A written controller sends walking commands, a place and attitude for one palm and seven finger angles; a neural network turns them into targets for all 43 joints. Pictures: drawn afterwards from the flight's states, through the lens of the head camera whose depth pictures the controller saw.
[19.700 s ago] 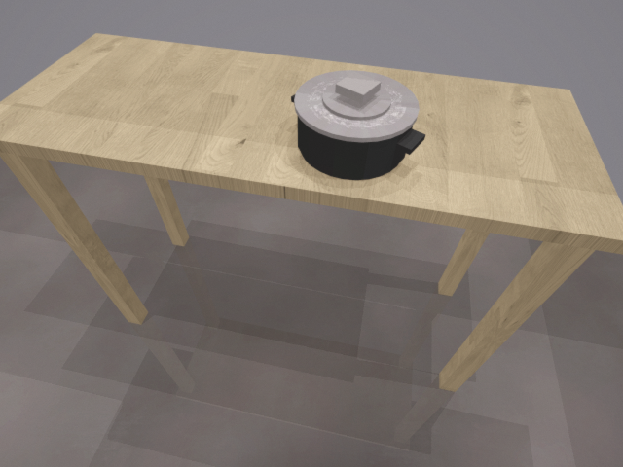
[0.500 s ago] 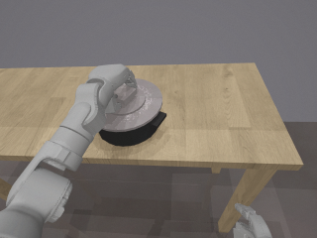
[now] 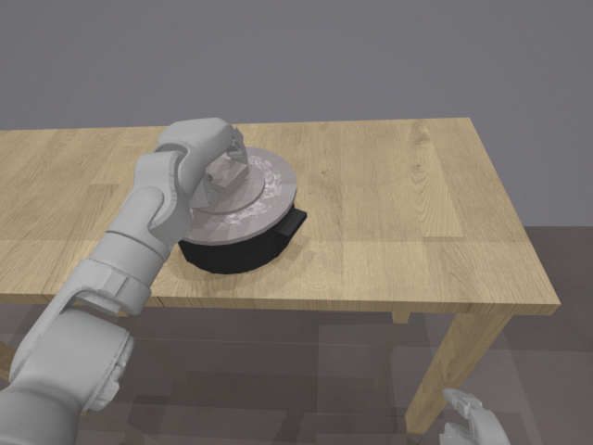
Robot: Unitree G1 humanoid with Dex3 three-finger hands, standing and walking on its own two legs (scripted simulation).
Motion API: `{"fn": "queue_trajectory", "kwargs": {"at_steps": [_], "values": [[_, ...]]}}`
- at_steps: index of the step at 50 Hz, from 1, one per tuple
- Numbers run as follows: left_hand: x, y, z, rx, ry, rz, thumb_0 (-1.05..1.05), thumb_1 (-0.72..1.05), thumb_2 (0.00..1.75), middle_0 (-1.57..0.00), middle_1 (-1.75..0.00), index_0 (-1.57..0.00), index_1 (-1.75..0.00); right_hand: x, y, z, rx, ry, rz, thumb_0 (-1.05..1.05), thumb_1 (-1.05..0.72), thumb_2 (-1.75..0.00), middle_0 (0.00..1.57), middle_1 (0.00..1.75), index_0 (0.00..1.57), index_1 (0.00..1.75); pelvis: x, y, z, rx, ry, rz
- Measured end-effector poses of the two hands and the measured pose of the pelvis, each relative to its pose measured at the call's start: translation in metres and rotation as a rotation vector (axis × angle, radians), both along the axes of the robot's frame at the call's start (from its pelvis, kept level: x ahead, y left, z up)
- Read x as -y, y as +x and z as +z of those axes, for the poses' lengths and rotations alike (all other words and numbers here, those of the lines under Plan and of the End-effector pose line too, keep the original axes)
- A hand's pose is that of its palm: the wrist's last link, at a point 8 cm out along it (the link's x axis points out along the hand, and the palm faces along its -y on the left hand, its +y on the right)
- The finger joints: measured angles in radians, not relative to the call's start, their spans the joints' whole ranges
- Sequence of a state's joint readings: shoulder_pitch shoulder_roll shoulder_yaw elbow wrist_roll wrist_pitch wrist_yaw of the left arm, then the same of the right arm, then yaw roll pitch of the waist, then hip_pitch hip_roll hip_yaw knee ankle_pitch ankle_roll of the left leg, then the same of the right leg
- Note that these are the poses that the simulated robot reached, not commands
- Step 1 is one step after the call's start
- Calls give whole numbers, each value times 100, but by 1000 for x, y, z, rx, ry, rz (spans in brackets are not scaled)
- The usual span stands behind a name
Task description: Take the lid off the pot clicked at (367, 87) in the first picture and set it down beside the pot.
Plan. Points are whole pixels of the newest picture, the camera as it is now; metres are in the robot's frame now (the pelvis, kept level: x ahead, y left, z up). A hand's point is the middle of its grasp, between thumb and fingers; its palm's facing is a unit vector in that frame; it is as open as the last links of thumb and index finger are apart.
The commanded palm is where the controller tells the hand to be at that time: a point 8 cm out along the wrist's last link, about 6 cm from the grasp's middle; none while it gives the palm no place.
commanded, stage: close the fingers and squeeze the knob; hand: left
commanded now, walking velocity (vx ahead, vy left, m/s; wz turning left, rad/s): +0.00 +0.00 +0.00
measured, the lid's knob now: (223, 175) +0.45 +0.11 +0.15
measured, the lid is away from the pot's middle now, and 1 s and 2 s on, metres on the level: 0.00 0.02 0.02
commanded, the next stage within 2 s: lift the lid straight up in 0.28 s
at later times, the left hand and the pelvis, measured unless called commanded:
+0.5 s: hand (208, 176) +0.43 +0.12 +0.17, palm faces -0.21 -0.03 -0.98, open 8.9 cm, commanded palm +0.41 +0.13 +0.24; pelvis +0.00 +0.01 +0.00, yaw +0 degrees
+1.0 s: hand (215, 153) +0.43 +0.11 +0.20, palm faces -0.16 -0.02 -0.99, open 8.9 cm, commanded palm +0.40 +0.12 +0.28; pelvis +0.00 +0.00 +0.00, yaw +0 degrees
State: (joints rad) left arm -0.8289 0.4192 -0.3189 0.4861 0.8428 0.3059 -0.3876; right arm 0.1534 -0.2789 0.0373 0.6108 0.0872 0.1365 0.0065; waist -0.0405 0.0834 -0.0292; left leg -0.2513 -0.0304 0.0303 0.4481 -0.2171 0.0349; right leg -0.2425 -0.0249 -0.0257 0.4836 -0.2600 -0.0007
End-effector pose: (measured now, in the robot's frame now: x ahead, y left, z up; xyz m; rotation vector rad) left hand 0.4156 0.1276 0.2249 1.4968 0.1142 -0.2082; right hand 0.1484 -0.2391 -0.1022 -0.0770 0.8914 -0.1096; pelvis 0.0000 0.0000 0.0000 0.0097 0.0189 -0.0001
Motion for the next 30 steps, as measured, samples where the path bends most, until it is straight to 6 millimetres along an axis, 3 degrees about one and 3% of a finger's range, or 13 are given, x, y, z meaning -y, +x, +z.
{"fn": "queue_trajectory", "kwargs": {"at_steps": [30], "values": [[3, 3, 4, -8, 29, -18, 1, -5, 121, -94, -64, -75, -51, -10, 4, -2, 4, 10, 12, 1, -91, -90, 19, 29, 20, 30, -6, 2, 0, -2, -1, 7]]}}
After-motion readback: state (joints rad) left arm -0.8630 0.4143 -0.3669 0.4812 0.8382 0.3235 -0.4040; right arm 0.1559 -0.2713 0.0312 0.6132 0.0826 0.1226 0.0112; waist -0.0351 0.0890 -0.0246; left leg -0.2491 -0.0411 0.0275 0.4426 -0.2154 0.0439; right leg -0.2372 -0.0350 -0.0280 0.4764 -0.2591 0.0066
